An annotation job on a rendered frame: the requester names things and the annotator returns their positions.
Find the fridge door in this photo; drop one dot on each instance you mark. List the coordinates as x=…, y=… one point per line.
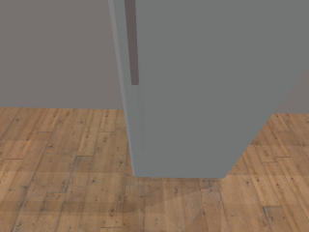
x=211, y=73

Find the handle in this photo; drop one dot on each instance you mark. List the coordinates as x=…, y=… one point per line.
x=131, y=31

